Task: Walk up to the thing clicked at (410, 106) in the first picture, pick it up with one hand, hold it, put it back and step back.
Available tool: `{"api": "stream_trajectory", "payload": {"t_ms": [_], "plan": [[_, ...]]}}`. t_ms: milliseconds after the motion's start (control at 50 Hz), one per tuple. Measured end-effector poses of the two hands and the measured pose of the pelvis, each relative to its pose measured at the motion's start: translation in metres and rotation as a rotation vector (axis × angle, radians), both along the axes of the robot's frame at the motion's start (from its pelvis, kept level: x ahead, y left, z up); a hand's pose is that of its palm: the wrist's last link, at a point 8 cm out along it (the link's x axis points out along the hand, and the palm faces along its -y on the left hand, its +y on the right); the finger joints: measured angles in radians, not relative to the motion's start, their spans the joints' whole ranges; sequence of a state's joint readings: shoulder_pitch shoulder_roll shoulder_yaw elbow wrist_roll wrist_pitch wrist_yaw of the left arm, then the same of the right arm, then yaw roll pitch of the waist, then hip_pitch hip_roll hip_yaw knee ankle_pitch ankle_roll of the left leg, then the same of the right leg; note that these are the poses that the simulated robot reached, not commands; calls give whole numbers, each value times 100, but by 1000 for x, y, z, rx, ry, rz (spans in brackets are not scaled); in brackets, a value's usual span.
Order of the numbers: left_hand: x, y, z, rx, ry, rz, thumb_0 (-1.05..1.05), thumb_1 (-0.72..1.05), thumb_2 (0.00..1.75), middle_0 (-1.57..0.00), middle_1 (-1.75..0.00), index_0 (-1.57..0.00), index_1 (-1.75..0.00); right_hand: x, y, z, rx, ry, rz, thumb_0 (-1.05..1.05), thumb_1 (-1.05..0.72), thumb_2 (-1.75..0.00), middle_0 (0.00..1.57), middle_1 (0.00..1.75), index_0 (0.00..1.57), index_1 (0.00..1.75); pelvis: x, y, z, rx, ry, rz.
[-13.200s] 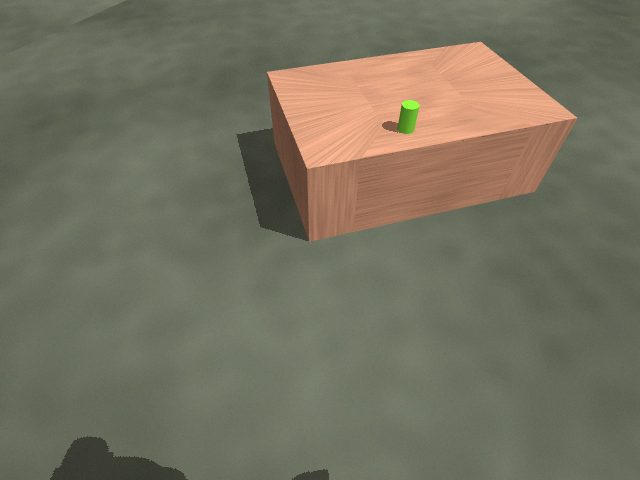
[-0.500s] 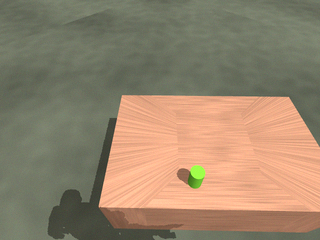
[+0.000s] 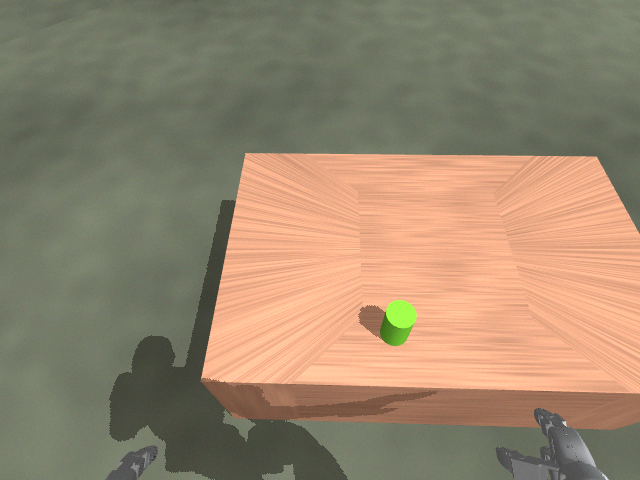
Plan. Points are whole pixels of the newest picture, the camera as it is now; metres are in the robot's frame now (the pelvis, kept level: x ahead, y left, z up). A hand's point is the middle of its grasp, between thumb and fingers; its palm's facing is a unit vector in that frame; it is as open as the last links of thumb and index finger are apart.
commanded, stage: go down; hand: right
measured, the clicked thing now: (397, 323) +0.44 -0.14 -0.33
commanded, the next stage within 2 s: none
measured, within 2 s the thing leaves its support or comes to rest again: neither
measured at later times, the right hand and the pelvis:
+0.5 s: hand (532, 458) +0.17 -0.27 -0.14, palm faces +0.04 +0.94 -0.33, open 17.2 cm; pelvis +0.02 -0.02 -0.02, yaw +0 degrees
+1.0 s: hand (540, 471) +0.15 -0.27 -0.13, palm faces +0.04 +0.94 -0.33, open 17.6 cm; pelvis +0.01 -0.03 -0.04, yaw -1 degrees
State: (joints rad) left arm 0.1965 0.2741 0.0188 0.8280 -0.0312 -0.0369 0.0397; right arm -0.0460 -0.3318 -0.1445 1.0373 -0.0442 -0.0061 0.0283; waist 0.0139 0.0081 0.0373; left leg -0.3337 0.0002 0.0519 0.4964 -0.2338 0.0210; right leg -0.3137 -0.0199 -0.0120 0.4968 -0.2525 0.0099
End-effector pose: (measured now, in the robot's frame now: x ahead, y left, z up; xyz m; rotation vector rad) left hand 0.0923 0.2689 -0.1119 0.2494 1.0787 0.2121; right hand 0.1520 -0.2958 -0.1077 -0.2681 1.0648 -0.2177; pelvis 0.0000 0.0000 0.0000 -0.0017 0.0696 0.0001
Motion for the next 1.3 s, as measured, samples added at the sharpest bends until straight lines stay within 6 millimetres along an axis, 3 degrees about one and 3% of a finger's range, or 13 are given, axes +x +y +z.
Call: {"api": "stream_trajectory", "payload": {"t_ms": [80,180,320,460,680,1180,1300], "plan": [[1,-10,4,-7,-42,12,1,92,91,-21,-31,-20,-31,11,-7,5,-15,7,15,0,-36,-35,10,7,9,8,3,-3,-1,5,6,7],[14,-20,7,-15,-112,10,1,90,91,-21,-30,-20,-31,9,-10,8,-16,51,22,0,-9,-20,9,5,8,5,7,-11,-3,12,11,11],[40,-32,9,-5,-182,-37,1,89,89,-21,-30,-20,-31,-3,-11,2,0,82,9,0,26,-10,7,5,6,5,11,-18,-8,17,35,4],[56,-40,7,21,-223,-69,1,89,90,-20,-30,-20,-31,2,-15,0,-6,23,-4,0,44,-6,6,5,5,5,17,-21,-16,25,53,-7],[65,-47,6,23,-291,-55,1,89,90,-20,-29,-19,-30,10,-16,9,-8,0,26,-1,55,-3,5,5,5,6,22,-26,-25,40,64,-11],[57,-48,3,61,-394,-65,2,89,89,-19,-29,-18,-30,-17,-18,14,-16,-26,15,-1,59,-3,5,5,5,6,6,-24,-42,53,92,-26],[53,-46,1,76,-403,-72,2,89,89,-19,-29,-18,-30,-4,-25,19,-21,-87,-10,-1,58,-3,5,5,6,6,2,-22,-45,54,89,-33]]}}
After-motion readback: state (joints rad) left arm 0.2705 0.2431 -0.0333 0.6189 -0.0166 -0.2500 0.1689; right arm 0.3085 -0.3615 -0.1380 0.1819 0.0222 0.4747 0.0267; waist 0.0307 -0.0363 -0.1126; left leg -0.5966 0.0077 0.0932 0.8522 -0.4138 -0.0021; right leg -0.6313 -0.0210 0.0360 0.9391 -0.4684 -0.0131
